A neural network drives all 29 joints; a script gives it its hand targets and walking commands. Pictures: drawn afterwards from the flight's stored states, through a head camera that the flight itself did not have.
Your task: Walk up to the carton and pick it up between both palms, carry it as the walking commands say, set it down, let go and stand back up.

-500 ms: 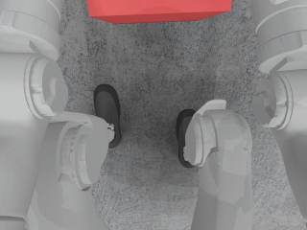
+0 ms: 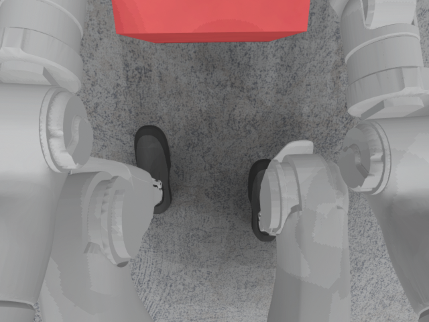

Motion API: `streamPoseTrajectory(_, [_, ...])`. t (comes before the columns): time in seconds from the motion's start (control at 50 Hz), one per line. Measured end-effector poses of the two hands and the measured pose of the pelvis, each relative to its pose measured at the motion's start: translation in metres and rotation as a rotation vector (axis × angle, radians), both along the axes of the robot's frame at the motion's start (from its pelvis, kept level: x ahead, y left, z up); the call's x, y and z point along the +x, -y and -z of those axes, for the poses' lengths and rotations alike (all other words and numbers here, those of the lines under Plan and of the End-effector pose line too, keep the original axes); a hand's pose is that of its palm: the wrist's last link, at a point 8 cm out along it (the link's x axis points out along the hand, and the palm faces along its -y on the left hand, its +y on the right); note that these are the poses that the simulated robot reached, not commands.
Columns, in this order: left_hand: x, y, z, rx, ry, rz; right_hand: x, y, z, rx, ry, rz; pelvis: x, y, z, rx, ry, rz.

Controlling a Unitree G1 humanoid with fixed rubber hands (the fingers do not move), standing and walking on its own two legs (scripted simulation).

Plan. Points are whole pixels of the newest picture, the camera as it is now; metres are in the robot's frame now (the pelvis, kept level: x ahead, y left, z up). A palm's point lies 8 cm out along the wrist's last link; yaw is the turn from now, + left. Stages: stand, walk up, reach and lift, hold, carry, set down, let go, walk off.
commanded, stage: reach and lift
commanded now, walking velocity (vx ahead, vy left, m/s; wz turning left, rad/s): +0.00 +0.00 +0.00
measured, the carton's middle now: out of the picture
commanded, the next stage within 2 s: none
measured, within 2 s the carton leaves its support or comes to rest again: leaves its support in 0.10 s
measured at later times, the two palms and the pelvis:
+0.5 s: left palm out of the picture +0.57 +0.18 -0.11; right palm out of the picture +0.57 -0.13 -0.10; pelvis +0.00 +0.00 +0.03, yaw -1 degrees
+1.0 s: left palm out of the picture +0.56 +0.18 -0.04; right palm out of the picture +0.55 -0.13 -0.04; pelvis +0.00 +0.01 +0.07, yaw -1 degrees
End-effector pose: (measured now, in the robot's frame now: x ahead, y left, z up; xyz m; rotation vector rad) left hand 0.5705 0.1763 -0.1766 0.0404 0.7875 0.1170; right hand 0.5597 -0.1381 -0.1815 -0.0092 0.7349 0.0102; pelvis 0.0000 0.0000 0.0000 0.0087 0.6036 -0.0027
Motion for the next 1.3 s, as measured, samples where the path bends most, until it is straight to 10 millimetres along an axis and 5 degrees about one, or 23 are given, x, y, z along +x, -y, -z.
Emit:
streamPoseTrajectory(0.12, [-0.003, -0.005, -0.010, 0.016, 0.014, -0.031, 0.001, -0.008, -0.010, -0.016, -0.001, 0.003, -0.001, 0.000, -0.003, 0.005, -0.013, 0.004])
streamPoseTrajectory(0.4, [0.001, 0.001, -0.058, -0.007, 0.062, -0.034, 0.013, -0.004, -0.069, -0.055, 0.027, 0.028, -0.005, -0.003, -0.021, -0.012, -0.069, 0.003])
streamPoseTrajectory(0.72, [-0.002, 0.001, -0.081, 0.011, 0.072, -0.065, 0.010, -0.009, -0.087, -0.052, 0.022, 0.059, 0.005, -0.004, -0.040, -0.011, -0.160, -0.004])
streamPoseTrajectory(1.3, [-0.028, 0.002, -0.176, -0.004, 0.088, -0.076, -0.018, -0.009, -0.181, -0.051, 0.027, 0.090, -0.001, -0.012, -0.096, -0.032, -0.229, -0.010])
